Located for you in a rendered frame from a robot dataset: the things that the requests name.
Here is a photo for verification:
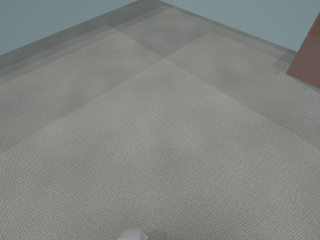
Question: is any left robot thigh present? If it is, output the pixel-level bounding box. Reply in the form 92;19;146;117
116;228;148;240

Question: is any cupboard door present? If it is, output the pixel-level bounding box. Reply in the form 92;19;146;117
310;17;320;38

